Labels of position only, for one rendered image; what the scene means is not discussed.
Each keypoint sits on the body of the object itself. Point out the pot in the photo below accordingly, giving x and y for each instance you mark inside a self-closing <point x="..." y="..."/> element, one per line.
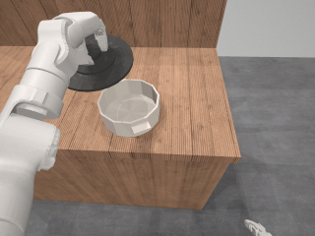
<point x="129" y="108"/>

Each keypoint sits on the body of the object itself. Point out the robot left upper arm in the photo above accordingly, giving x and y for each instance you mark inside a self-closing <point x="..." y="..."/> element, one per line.
<point x="26" y="146"/>

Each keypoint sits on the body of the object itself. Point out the lid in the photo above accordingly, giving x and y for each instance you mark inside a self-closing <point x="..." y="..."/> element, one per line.
<point x="111" y="68"/>

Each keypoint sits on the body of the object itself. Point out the robot left forearm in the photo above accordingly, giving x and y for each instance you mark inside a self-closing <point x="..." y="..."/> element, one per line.
<point x="40" y="93"/>

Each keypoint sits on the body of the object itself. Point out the table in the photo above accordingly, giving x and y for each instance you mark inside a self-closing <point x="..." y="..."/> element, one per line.
<point x="181" y="159"/>

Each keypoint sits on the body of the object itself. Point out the right robot hand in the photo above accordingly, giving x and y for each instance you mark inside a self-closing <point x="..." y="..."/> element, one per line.
<point x="256" y="228"/>

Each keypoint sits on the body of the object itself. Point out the knob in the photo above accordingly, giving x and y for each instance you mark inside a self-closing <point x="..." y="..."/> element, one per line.
<point x="94" y="51"/>

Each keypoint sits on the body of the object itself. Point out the left robot hand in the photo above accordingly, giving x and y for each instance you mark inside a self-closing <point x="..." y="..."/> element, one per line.
<point x="90" y="23"/>

